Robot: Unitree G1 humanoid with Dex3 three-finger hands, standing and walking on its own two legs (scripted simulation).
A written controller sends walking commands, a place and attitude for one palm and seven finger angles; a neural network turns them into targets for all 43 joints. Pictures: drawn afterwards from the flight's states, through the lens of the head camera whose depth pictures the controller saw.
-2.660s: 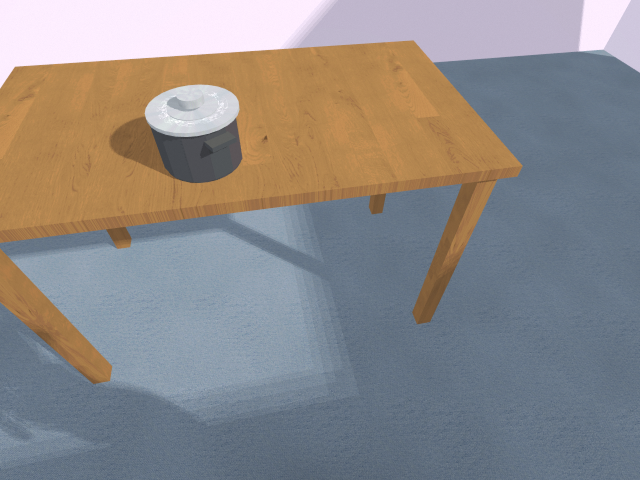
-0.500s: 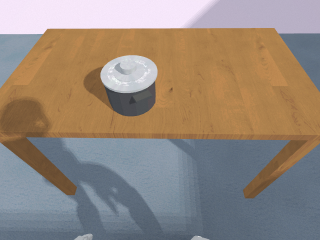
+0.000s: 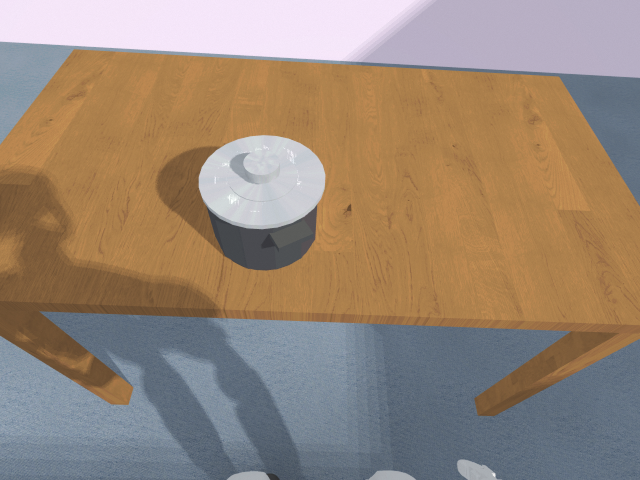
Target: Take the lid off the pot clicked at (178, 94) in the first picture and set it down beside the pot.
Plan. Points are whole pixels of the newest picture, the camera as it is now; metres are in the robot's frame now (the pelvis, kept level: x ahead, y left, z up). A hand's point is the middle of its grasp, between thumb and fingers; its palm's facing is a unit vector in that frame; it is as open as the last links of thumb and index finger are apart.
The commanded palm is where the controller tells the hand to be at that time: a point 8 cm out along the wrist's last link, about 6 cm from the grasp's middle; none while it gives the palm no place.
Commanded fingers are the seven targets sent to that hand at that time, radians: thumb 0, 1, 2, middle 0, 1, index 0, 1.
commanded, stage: come to a stop and stand still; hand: left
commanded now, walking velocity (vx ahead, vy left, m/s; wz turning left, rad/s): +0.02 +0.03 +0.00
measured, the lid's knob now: (261, 166) +0.48 +0.12 +0.10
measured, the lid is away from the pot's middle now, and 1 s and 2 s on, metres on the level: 0.00 0.00 0.00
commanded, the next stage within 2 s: look again from close up in 0.72 s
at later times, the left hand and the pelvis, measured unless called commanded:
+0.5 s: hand out of the picture +0.00 +0.15 -0.18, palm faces +0.02 -0.98 -0.21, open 7.4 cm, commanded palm none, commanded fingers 0.00 0.90 0.90 -0.20 -0.30 -0.20 -0.30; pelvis -0.03 -0.04 +0.00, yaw +0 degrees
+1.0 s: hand out of the picture -0.01 +0.15 -0.17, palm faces +0.01 -0.98 -0.22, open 7.4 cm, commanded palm none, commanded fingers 0.00 0.90 0.90 -0.20 -0.30 -0.20 -0.30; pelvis -0.02 -0.03 -0.01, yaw +0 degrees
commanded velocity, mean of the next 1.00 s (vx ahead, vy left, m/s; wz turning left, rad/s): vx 0.00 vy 0.00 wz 0.00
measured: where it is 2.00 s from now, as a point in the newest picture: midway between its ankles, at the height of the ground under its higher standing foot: outside the picture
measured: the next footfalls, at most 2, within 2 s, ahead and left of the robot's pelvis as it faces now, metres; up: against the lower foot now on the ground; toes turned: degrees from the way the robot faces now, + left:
right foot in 0.12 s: +0.01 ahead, -0.17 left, +0.00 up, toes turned +0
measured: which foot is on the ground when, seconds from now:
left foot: down 0.00-1.00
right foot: up 0.00-0.10, down 0.12-1.00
